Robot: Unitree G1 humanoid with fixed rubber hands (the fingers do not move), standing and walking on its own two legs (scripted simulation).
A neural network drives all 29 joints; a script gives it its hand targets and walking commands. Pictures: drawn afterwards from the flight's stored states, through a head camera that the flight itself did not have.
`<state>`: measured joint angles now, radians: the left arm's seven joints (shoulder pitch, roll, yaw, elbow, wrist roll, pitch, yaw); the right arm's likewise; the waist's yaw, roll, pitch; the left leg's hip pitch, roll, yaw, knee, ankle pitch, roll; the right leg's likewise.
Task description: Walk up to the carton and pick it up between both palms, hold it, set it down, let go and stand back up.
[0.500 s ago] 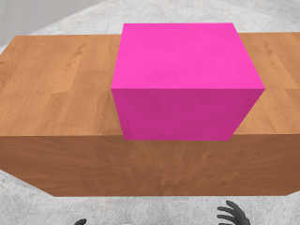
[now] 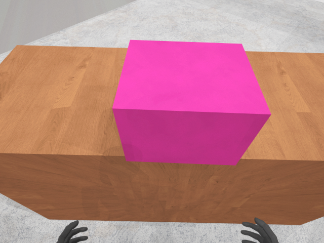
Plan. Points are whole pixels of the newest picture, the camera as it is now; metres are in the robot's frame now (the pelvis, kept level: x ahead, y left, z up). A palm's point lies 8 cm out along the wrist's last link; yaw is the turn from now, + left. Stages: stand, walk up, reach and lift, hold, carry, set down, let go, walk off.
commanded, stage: reach and lift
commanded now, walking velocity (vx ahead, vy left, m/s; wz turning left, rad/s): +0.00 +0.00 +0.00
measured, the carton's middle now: (183, 103) +0.44 -0.01 +0.10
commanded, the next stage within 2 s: none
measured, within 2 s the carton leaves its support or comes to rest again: neither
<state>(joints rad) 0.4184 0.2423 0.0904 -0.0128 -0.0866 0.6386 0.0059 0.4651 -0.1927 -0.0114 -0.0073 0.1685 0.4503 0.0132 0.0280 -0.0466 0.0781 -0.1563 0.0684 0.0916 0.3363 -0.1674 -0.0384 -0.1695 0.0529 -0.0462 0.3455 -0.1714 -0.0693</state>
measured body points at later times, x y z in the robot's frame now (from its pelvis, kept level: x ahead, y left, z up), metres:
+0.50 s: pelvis +0.02 +0.02 +0.01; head +0.04 +0.04 +0.45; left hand +0.18 +0.25 +0.00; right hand +0.17 -0.23 +0.02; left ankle +0.01 +0.14 -0.75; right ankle +0.01 -0.07 -0.75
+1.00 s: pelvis -0.01 +0.01 +0.00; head -0.02 +0.02 +0.45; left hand +0.18 +0.24 +0.06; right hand +0.19 -0.24 +0.06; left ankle +0.00 +0.14 -0.75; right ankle +0.01 -0.07 -0.75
